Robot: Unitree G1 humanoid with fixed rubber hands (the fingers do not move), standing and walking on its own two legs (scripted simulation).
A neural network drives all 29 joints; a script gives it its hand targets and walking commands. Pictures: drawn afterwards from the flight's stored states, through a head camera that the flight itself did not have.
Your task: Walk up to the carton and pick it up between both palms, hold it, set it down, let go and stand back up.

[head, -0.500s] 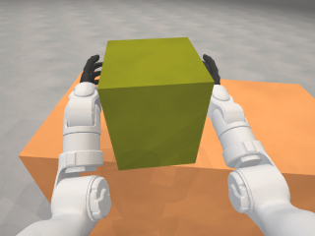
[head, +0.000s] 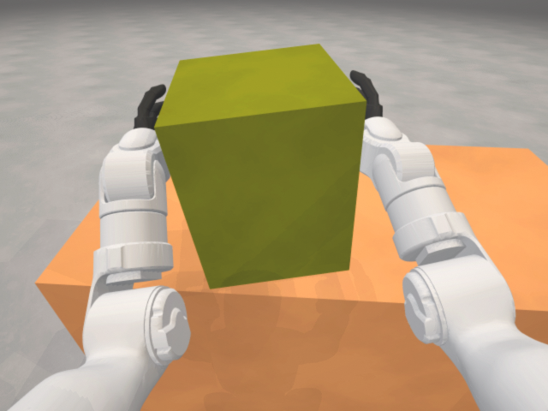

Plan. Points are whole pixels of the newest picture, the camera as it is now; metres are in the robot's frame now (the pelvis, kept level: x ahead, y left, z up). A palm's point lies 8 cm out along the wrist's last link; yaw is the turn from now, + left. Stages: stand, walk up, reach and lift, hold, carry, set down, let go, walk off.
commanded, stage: reach and lift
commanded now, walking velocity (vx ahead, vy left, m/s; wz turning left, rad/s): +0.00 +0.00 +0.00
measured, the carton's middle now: (264, 165) +0.38 -0.02 +0.23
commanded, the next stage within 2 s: hold in 0.52 s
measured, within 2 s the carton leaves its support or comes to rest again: neither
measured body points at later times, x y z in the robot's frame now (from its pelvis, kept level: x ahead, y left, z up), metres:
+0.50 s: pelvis +0.01 +0.01 +0.00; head -0.08 +0.02 +0.44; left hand +0.40 +0.13 +0.30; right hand +0.39 -0.16 +0.32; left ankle -0.01 +0.13 -0.75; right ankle +0.03 -0.12 -0.75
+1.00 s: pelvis -0.01 +0.00 +0.00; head -0.09 +0.00 +0.44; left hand +0.38 +0.16 +0.33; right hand +0.39 -0.14 +0.34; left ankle -0.01 +0.13 -0.75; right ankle +0.03 -0.12 -0.75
